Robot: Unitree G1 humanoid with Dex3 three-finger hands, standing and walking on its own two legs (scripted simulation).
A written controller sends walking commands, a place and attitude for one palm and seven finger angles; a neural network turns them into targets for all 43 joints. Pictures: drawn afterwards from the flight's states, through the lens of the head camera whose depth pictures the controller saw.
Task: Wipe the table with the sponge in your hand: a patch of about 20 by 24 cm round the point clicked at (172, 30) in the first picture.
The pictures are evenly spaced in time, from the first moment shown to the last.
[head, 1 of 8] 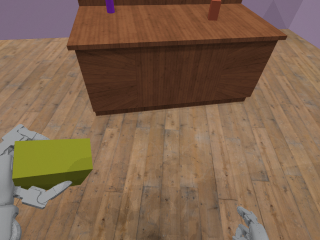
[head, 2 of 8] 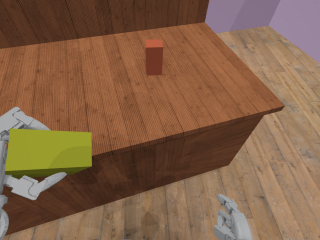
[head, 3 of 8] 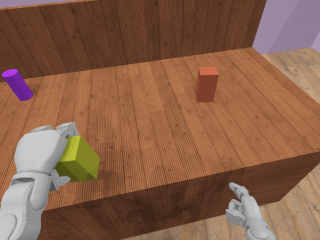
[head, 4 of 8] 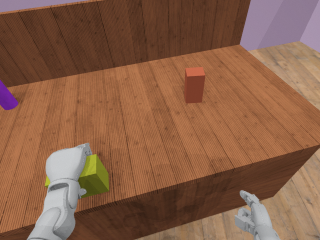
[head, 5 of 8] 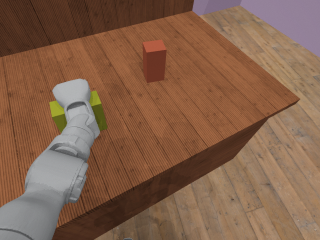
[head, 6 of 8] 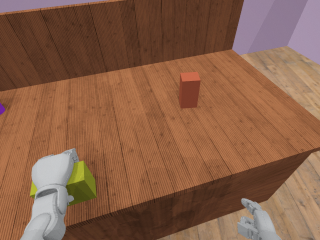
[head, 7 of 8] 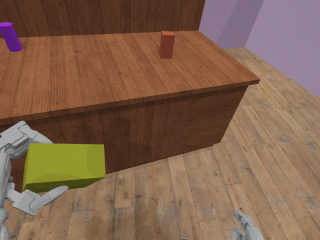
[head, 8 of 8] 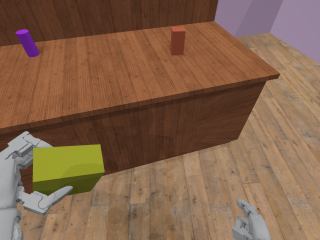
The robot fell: no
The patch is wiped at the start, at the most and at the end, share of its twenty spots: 0.00 1.00 1.00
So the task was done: yes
